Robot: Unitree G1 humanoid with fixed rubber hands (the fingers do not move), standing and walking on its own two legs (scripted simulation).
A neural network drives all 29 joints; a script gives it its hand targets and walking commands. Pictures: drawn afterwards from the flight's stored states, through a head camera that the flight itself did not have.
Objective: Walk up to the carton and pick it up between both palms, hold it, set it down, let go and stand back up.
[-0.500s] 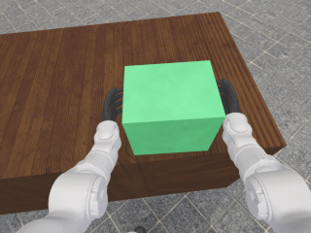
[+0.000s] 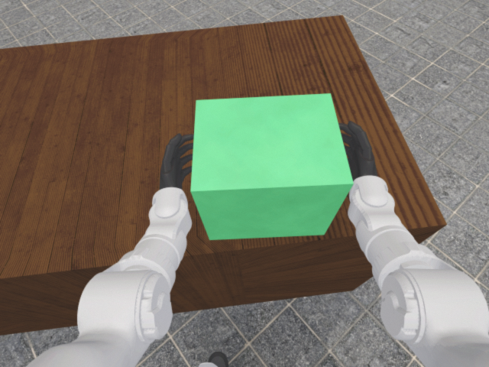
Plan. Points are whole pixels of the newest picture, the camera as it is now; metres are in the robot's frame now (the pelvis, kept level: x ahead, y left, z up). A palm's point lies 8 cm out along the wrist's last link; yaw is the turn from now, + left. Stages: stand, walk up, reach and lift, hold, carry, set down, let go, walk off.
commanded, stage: reach and lift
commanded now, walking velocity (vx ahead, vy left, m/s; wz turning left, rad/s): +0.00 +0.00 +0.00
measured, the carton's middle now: (265, 172) +0.46 +0.01 -0.01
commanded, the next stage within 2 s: none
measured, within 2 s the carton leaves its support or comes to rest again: leaves its support in 1.04 s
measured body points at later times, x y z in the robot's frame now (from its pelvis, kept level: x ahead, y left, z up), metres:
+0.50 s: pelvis +0.02 +0.00 +0.03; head +0.14 +0.01 +0.46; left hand +0.43 +0.17 +0.01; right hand +0.44 -0.15 +0.02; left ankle +0.05 +0.14 -0.71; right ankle -0.01 -0.13 -0.71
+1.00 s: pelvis +0.02 +0.00 +0.03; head +0.13 +0.02 +0.46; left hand +0.42 +0.16 +0.01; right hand +0.44 -0.15 +0.03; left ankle +0.05 +0.14 -0.71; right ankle -0.01 -0.13 -0.71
